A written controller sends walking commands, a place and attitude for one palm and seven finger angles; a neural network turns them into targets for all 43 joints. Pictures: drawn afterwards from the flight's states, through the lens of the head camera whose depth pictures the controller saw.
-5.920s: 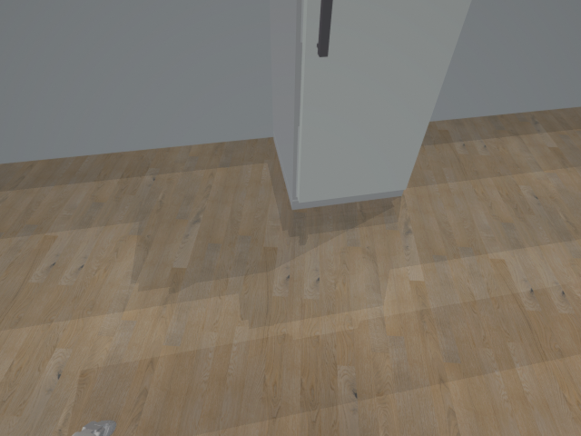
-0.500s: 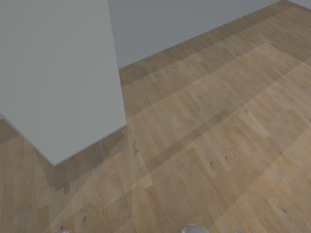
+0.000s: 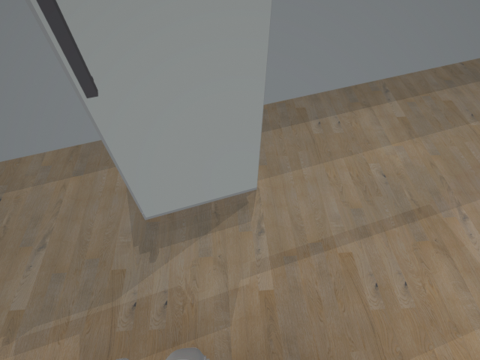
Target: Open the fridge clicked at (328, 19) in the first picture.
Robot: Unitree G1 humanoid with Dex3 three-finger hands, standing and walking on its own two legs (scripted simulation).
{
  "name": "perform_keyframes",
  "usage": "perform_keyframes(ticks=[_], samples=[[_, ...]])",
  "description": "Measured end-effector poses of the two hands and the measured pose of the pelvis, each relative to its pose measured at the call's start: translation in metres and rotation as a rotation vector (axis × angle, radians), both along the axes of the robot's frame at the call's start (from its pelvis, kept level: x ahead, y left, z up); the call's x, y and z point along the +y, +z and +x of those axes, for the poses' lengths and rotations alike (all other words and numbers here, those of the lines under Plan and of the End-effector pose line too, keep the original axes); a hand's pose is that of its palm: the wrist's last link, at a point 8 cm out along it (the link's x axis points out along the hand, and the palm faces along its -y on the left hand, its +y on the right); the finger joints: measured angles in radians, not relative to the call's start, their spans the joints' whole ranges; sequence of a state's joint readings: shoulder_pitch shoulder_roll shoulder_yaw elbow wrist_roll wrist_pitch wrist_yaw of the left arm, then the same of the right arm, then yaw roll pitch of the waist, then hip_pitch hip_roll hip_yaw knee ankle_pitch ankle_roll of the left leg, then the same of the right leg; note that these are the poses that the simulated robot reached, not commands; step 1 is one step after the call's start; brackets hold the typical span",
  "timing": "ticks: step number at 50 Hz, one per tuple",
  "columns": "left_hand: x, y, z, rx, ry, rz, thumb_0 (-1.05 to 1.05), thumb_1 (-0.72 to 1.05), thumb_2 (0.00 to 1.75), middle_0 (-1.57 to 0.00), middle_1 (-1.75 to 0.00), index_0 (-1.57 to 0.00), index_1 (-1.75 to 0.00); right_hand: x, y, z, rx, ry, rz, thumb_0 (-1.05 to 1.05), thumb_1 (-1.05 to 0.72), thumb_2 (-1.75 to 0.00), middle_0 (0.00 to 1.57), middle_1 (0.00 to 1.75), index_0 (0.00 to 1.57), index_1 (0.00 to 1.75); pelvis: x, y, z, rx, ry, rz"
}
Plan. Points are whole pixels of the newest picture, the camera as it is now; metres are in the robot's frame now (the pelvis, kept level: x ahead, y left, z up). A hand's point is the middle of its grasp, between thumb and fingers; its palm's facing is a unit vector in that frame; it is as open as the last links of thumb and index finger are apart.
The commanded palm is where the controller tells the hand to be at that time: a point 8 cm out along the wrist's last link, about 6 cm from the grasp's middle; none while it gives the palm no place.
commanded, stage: turn to face it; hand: left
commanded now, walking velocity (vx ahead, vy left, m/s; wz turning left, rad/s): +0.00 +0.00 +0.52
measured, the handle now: out of the picture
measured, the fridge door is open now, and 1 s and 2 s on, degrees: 0 0 0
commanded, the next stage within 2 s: take the last steps up to it in 0.50 s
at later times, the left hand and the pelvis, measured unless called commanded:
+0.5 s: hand out of the picture +0.07 +0.21 -0.15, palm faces +0.22 -0.93 -0.29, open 7.4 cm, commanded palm none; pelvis +0.01 -0.01 -0.01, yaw +12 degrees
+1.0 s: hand out of the picture -0.12 +0.14 -0.17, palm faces +0.44 -0.88 -0.18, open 7.3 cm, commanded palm none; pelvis +0.02 +0.01 +0.00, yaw +20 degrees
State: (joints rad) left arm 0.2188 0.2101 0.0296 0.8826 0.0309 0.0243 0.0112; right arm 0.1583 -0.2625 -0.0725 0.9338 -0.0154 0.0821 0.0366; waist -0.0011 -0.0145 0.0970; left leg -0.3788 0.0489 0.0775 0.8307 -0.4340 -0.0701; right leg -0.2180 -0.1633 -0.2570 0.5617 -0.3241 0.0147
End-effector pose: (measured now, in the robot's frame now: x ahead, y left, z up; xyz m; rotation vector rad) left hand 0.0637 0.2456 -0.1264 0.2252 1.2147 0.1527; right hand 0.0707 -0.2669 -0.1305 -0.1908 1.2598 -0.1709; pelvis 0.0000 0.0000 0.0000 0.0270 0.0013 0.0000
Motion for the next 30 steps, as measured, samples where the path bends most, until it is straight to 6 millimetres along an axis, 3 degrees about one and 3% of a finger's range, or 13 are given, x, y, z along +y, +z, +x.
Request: perform_keyframes(ticks=[6,13,18,24,26,30], samples=[[0.045,-0.027,-0.040,0.094,0.124,0.002,0.00,0.90,0.90,-0.20,-0.30,-0.21,-0.30,0.032,0.006,0.049,-0.093,0.126,-0.046,0.01,-0.91,-0.90,0.19,0.30,0.20,0.30,0.022,-0.013,0.003,0.009,0.066,-0.017],[0.058,-0.007,-0.039,0.052,0.188,0.012,0.00,0.91,0.90,-0.20,-0.29,-0.20,-0.30,0.055,0.015,0.057,-0.091,0.188,-0.033,0.01,-0.90,-0.90,0.20,0.30,0.20,0.30,0.027,0.002,0.006,-0.002,0.130,-0.034],[0.048,0.004,-0.025,-0.014,0.204,0.021,0.00,0.91,0.90,-0.20,-0.29,-0.20,-0.30,0.058,0.008,0.054,-0.069,0.206,0.009,0.01,-0.90,-0.90,0.20,0.30,0.20,0.30,0.019,0.004,0.007,-0.010,0.170,-0.027],[0.017,0.011,-0.013,-0.084,0.208,0.041,0.00,0.91,0.90,-0.20,-0.30,-0.20,-0.30,0.040,-0.014,0.048,-0.036,0.206,0.062,0.01,-0.90,-0.90,0.20,0.30,0.21,0.30,-0.006,-0.003,0.009,-0.014,0.206,-0.001],[0.004,0.013,-0.016,-0.098,0.209,0.052,0.00,0.90,0.90,-0.20,-0.30,-0.20,-0.30,0.031,-0.023,0.048,-0.028,0.203,0.077,0.01,-0.90,-0.90,0.20,0.30,0.21,0.30,-0.014,-0.007,0.008,-0.022,0.223,-0.005],[-0.019,0.019,-0.037,-0.086,0.248,0.042,0.00,0.90,0.90,-0.20,-0.30,-0.21,-0.30,0.017,-0.022,0.047,0.009,0.218,0.078,0.01,-0.90,-0.90,0.20,0.30,0.20,0.30,-0.025,0.000,0.007,-0.029,0.257,0.013]])
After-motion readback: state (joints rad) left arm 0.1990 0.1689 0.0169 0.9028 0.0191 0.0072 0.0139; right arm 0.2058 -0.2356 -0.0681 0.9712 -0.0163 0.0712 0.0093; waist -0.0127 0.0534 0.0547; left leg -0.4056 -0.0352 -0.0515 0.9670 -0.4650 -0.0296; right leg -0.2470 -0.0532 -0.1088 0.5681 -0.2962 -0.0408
